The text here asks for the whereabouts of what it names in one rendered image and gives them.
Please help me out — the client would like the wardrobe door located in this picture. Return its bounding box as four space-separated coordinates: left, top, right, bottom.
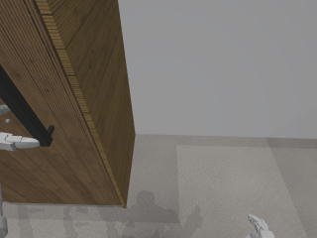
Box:
0 0 122 206

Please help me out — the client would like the robot right hand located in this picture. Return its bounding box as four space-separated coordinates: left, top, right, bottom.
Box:
246 214 275 238

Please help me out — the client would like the robot left hand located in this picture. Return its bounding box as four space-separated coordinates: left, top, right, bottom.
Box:
0 104 40 151

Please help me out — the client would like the handle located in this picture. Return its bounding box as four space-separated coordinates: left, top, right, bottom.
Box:
0 64 54 147

